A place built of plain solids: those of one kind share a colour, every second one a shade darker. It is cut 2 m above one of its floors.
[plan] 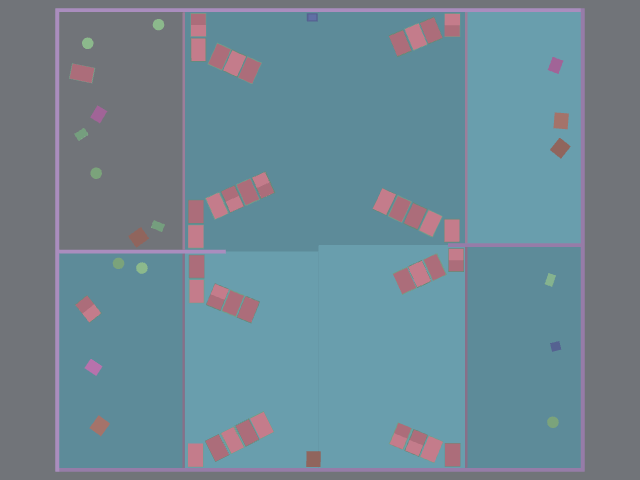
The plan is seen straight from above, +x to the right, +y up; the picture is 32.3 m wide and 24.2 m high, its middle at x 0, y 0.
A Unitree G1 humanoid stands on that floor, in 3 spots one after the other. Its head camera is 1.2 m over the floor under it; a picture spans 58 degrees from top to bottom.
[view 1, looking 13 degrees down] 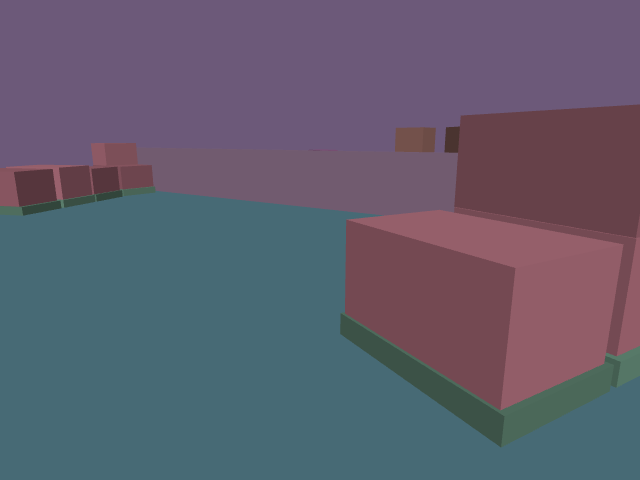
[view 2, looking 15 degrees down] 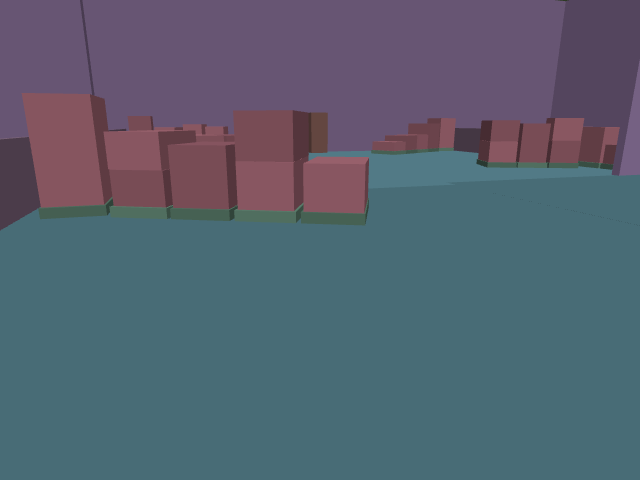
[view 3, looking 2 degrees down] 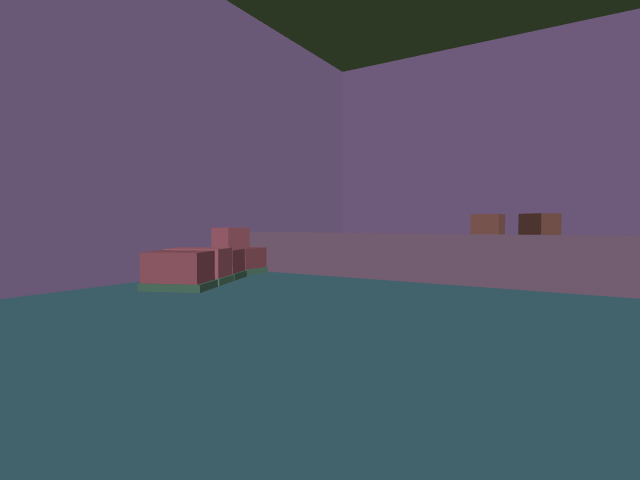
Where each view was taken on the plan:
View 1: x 0.99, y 1.29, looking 35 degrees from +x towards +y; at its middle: floor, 5.33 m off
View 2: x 5.18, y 7.40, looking -107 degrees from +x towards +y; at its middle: floor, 4.64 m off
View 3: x -1.39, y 3.42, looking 32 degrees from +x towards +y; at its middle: guard_wall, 10.27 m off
